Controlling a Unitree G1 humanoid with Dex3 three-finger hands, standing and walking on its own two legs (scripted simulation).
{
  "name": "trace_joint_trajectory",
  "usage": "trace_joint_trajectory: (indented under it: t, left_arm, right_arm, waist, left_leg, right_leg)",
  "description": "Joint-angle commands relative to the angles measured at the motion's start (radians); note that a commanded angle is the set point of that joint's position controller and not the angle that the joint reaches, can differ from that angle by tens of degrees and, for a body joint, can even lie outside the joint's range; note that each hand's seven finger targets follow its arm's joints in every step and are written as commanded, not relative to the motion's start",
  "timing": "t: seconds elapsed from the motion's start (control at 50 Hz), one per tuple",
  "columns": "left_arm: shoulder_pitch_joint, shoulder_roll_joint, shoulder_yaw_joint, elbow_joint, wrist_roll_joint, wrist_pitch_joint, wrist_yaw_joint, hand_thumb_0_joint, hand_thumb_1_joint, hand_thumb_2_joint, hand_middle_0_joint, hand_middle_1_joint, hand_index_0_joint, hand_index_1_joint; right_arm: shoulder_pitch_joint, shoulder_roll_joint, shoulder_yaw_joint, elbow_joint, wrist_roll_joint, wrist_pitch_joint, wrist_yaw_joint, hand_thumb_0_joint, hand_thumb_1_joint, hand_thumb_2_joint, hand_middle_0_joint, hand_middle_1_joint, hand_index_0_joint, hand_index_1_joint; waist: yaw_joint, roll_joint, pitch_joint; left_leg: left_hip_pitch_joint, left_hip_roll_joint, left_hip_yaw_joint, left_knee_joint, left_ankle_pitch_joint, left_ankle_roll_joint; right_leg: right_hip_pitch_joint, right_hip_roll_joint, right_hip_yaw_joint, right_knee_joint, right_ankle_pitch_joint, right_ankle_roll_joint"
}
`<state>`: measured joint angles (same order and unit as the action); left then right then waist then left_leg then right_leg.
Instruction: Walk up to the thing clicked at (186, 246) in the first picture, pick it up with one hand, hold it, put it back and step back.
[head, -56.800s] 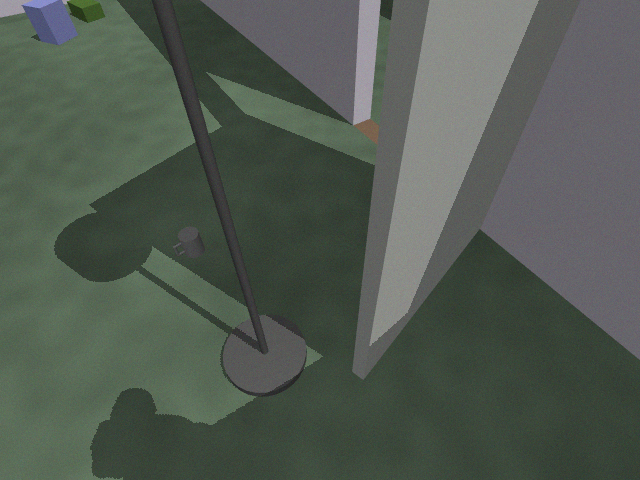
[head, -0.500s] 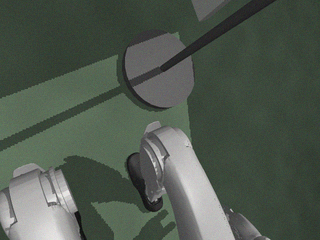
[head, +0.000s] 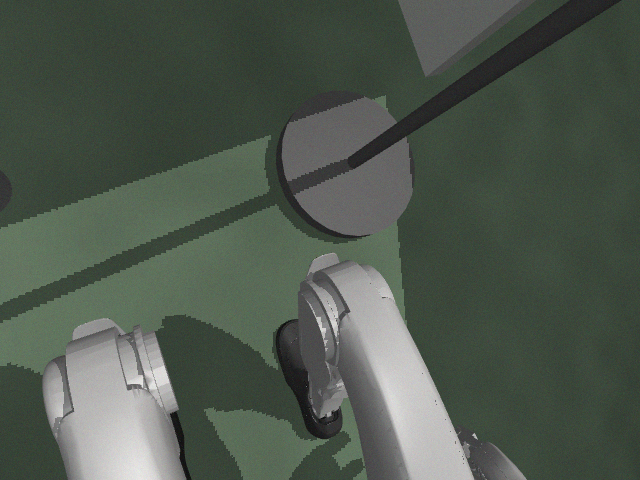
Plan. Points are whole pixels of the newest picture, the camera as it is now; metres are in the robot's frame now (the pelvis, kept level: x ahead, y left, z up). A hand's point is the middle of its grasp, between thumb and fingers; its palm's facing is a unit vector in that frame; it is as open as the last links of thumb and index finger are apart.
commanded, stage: withdraw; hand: left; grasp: from above
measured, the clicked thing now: out of the picture +0.48 +0.32 -0.27
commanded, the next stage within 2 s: home in 0.68 s
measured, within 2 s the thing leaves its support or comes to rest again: rests again in 0.02 s
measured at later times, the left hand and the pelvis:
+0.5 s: hand out of the picture +0.50 +0.33 -0.09, palm faces -0.49 -0.10 -0.86, open 13.2 cm; pelvis -0.02 +0.00 +0.04, yaw +3 degrees
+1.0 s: hand out of the picture +0.49 +0.34 -0.10, palm faces -0.39 -0.14 -0.91, open 12.0 cm; pelvis -0.01 +0.00 +0.03, yaw +4 degrees
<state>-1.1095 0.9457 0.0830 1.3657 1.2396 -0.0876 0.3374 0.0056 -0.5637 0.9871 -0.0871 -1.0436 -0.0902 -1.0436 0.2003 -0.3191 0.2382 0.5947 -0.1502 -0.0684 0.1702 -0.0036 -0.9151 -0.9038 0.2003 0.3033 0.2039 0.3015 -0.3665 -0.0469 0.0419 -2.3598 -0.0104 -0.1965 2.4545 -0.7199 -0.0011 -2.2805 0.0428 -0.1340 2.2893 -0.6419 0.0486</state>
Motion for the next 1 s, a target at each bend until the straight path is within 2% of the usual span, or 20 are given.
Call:
trace_joint_trajectory:
  t: [0.0, 0.12, 0.24, 0.34, 0.46, 0.56, 0.58, 0.6, 0.62, 0.64, 0.66, 0.68, 0.7, 0.72, 0.74, 0.76, 0.82, 0.84, 0.9, 0.98]
  left_arm:
    - [-0.368, 0.234, 0.006, -0.266, -0.044, 0.053, -0.062, 0.000, -0.564, 1.017, -0.072, -1.006, -0.064, -1.015]
    - [-0.365, 0.070, -0.112, -0.259, -0.099, 0.051, -0.275, 0.000, -0.520, 1.002, -0.106, -0.985, -0.095, -0.997]
    - [-0.378, 0.092, -0.123, -0.243, -0.111, -0.016, -0.370, 0.000, -0.419, 0.932, -0.180, -0.910, -0.172, -0.919]
    - [-0.417, 0.141, -0.108, -0.209, -0.076, -0.075, -0.330, 0.000, -0.342, 0.869, -0.245, -0.837, -0.238, -0.844]
    - [-0.432, 0.162, -0.099, -0.099, -0.029, -0.102, -0.200, 0.000, -0.273, 0.805, -0.315, -0.765, -0.309, -0.772]
    - [-0.472, 0.256, -0.035, -0.101, -0.002, -0.116, -0.105, 0.000, -0.215, 0.756, -0.365, -0.720, -0.362, -0.724]
    - [-0.474, 0.279, -0.021, -0.127, 0.002, -0.118, -0.090, 0.000, -0.135, 0.836, -0.285, -0.714, -0.282, -0.738]
    - [-0.452, 0.283, -0.007, -0.107, 0.002, -0.113, -0.078, 0.000, -0.215, 0.776, -0.319, -0.774, -0.326, -0.768]
    - [-0.460, 0.273, -0.005, -0.127, -0.002, -0.111, -0.067, 0.000, -0.135, 0.856, -0.260, -0.694, -0.246, -0.717]
    - [-0.465, 0.286, 0.012, -0.155, -0.002, -0.107, -0.056, 0.000, -0.215, 0.780, -0.315, -0.772, -0.320, -0.767]
    - [-0.469, 0.275, 0.010, -0.183, -0.004, -0.102, -0.051, 0.000, -0.135, 0.860, -0.264, -0.701, -0.240, -0.725]
    - [-0.456, 0.283, 0.024, -0.219, -0.010, -0.094, -0.047, 0.000, -0.215, 0.780, -0.315, -0.772, -0.319, -0.768]
    - [-0.446, 0.277, 0.026, -0.230, -0.012, -0.084, -0.044, 0.000, -0.135, 0.860, -0.256, -0.692, -0.239, -0.693]
    - [-0.402, 0.254, 0.027, -0.225, -0.026, -0.069, -0.046, 0.000, -0.215, 0.798, -0.294, -0.772, -0.296, -0.773]
    - [-0.421, 0.233, 0.024, -0.247, -0.036, -0.056, -0.050, 0.000, -0.135, 0.878, -0.257, -0.692, -0.232, -0.696]
    - [-0.415, 0.221, 0.015, -0.275, -0.043, -0.046, -0.056, 0.000, -0.215, 0.798, -0.305, -0.766, -0.307, -0.763]
    - [-0.383, 0.192, 0.008, -0.290, -0.077, -0.013, -0.088, 0.000, -0.135, 0.878, -0.247, -0.686, -0.224, -0.692]
    - [-0.347, 0.169, -0.004, -0.286, -0.087, -0.002, -0.106, 0.000, -0.215, 0.798, -0.318, -0.752, -0.304, -0.749]
    - [-0.293, 0.123, -0.018, -0.310, -0.120, 0.015, -0.160, 0.000, 0.025, 0.917, -0.237, -0.583, -0.217, -0.601]
    - [-0.158, 0.102, 0.015, -0.419, -0.199, 0.031, -0.223, 0.000, 0.246, 0.894, -0.223, -0.501, -0.209, -0.514]
  right_arm:
    - [0.223, -0.289, -0.149, 0.001, 0.031, 0.061, -0.018, 0.000, -0.910, -0.906, 0.200, 0.301, 0.200, 0.301]
    - [0.262, -0.277, -0.177, 0.002, 0.054, 0.133, -0.066, 0.000, -0.906, -0.905, 0.200, 0.301, 0.200, 0.301]
    - [0.252, -0.262, -0.150, -0.015, 0.062, 0.170, -0.114, 0.000, -0.898, -0.902, 0.200, 0.300, 0.200, 0.300]
    - [0.218, -0.246, -0.123, -0.043, 0.055, 0.185, -0.145, 0.000, -0.896, -0.900, 0.200, 0.300, 0.200, 0.300]
    - [0.204, -0.251, -0.101, -0.029, 0.041, 0.189, -0.142, 0.000, -0.900, -0.900, 0.200, 0.300, 0.199, 0.300]
    - [0.206, -0.266, -0.094, -0.028, 0.023, 0.166, -0.126, 0.000, -0.900, -0.898, 0.200, 0.300, 0.199, 0.299]
    - [0.202, -0.258, -0.095, -0.034, 0.024, 0.160, -0.122, 0.000, -0.883, -0.894, 0.199, 0.299, 0.199, 0.299]
    - [0.210, -0.265, -0.101, -0.032, 0.022, 0.154, -0.119, 0.000, -0.894, -0.894, 0.200, 0.300, 0.200, 0.300]
    - [0.211, -0.260, -0.102, -0.033, 0.020, 0.147, -0.116, 0.000, -0.883, -0.895, 0.200, 0.300, 0.199, 0.300]
    - [0.218, -0.269, -0.108, -0.030, 0.020, 0.142, -0.113, 0.000, -0.895, -0.895, 0.200, 0.300, 0.200, 0.300]
    - [0.218, -0.255, -0.111, -0.034, 0.021, 0.136, -0.109, 0.000, -0.883, -0.895, 0.200, 0.300, 0.199, 0.300]
    - [0.224, -0.257, -0.118, -0.030, 0.025, 0.131, -0.105, 0.000, -0.897, -0.895, 0.200, 0.300, 0.200, 0.300]
    - [0.232, -0.265, -0.128, -0.030, 0.028, 0.129, -0.102, 0.000, -0.884, -0.895, 0.200, 0.300, 0.199, 0.300]
    - [0.233, -0.258, -0.135, -0.030, 0.032, 0.126, -0.098, 0.000, -0.899, -0.896, 0.200, 0.300, 0.200, 0.300]
    - [0.242, -0.257, -0.144, -0.022, 0.036, 0.124, -0.096, 0.000, -0.884, -0.895, 0.200, 0.300, 0.199, 0.300]
    - [0.250, -0.247, -0.147, -0.018, 0.038, 0.125, -0.093, 0.000, -0.897, -0.896, 0.200, 0.300, 0.200, 0.300]
    - [0.263, -0.241, -0.171, 0.003, 0.049, 0.128, -0.090, 0.000, -0.885, -0.895, 0.200, 0.300, 0.199, 0.300]
    - [0.261, -0.235, -0.174, 0.006, 0.050, 0.130, -0.088, 0.000, -0.897, -0.895, 0.200, 0.300, 0.200, 0.300]
    - [0.267, -0.235, -0.193, 0.009, 0.058, 0.138, -0.090, 0.000, -0.887, -0.896, 0.200, 0.300, 0.199, 0.300]
    - [0.258, -0.226, -0.227, -0.026, 0.077, 0.153, -0.085, 0.000, -0.890, -0.897, 0.200, 0.300, 0.199, 0.300]
  waist:
    - [0.012, 0.562, -0.814]
    - [-0.021, 0.382, -0.678]
    - [-0.013, 0.307, -0.620]
    - [0.009, 0.367, -0.641]
    - [-0.008, 0.436, -0.663]
    - [0.003, 0.459, -0.727]
    - [0.012, 0.495, -0.758]
    - [0.015, 0.488, -0.755]
    - [0.011, 0.484, -0.770]
    - [0.016, 0.503, -0.781]
    - [0.020, 0.533, -0.832]
    - [0.038, 0.559, -0.881]
    - [0.040, 0.572, -0.886]
    - [0.053, 0.557, -0.886]
    - [0.038, 0.553, -0.882]
    - [0.041, 0.562, -0.916]
    - [0.050, 0.500, -0.896]
    - [0.052, 0.497, -0.893]
    - [0.060, 0.450, -0.863]
    - [0.127, 0.406, -0.907]
  left_leg:
    - [0.620, 0.018, 0.109, -0.328, 0.317, 0.010]
    - [0.558, 0.009, 0.112, -0.381, 0.228, 0.021]
    - [0.529, 0.003, 0.108, -0.404, 0.212, 0.024]
    - [0.569, 0.005, 0.111, -0.425, 0.218, 0.016]
    - [0.593, 0.005, 0.103, -0.415, 0.231, 0.015]
    - [0.580, 0.002, 0.113, -0.369, 0.211, 0.021]
    - [0.594, 0.004, 0.114, -0.371, 0.206, 0.017]
    - [0.593, 0.003, 0.117, -0.357, 0.209, 0.019]
    - [0.590, 0.003, 0.117, -0.350, 0.201, 0.019]
    - [0.599, 0.001, 0.116, -0.354, 0.210, 0.015]
    - [0.633, 0.004, 0.116, -0.356, 0.217, 0.014]
    - [0.672, 0.006, 0.116, -0.356, 0.244, 0.013]
    - [0.663, 0.003, 0.118, -0.361, 0.242, 0.012]
    - [0.673, 0.003, 0.120, -0.369, 0.250, 0.012]
    - [0.680, 0.004, 0.120, -0.369, 0.254, 0.012]
    - [0.686, 0.004, 0.122, -0.376, 0.266, 0.013]
    - [0.654, 0.002, 0.131, -0.380, 0.258, 0.020]
    - [0.658, 0.002, 0.137, -0.381, 0.276, 0.022]
    - [0.665, 0.000, 0.131, -0.398, 0.290, 0.020]
    - [0.678, -0.008, 0.146, -0.452, 0.312, 0.022]
  right_leg:
    - [0.445, 0.029, -0.060, -0.234, 0.279, -0.098]
    - [0.438, 0.021, -0.039, -0.341, 0.188, -0.107]
    - [0.457, 0.011, -0.028, -0.374, 0.156, -0.111]
    - [0.426, 0.010, -0.024, -0.354, 0.155, -0.110]
    - [0.381, 0.009, -0.034, -0.297, 0.184, -0.099]
    - [0.388, 0.011, -0.038, -0.261, 0.177, -0.093]
    - [0.396, 0.012, -0.036, -0.243, 0.173, -0.093]
    - [0.393, 0.011, -0.039, -0.244, 0.175, -0.092]
    - [0.391, 0.013, -0.040, -0.240, 0.169, -0.092]
    - [0.386, 0.007, -0.044, -0.237, 0.177, -0.093]
    - [0.390, 0.009, -0.043, -0.225, 0.186, -0.092]
    - [0.395, 0.008, -0.042, -0.220, 0.204, -0.092]
    - [0.392, 0.006, -0.041, -0.225, 0.202, -0.097]
    - [0.396, 0.005, -0.039, -0.228, 0.208, -0.097]
    - [0.385, 0.002, -0.040, -0.236, 0.212, -0.096]
    - [0.413, 0.006, -0.040, -0.239, 0.225, -0.094]
    - [0.431, 0.007, -0.028, -0.268, 0.220, -0.095]
    - [0.450, 0.009, -0.026, -0.280, 0.230, -0.095]
    - [0.447, 0.008, -0.024, -0.303, 0.224, -0.102]
    - [0.544, 0.000, -0.006, -0.354, 0.238, -0.105]
